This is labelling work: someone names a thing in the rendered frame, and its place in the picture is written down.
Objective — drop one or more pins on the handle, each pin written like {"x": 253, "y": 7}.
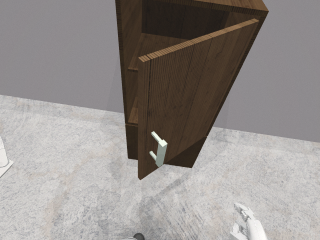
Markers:
{"x": 161, "y": 150}

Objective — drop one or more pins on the cupboard door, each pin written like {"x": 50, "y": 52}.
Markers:
{"x": 180, "y": 89}

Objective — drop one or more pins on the right robot hand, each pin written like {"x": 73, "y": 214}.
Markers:
{"x": 252, "y": 230}

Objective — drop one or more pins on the left robot hand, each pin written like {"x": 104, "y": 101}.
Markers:
{"x": 5, "y": 163}

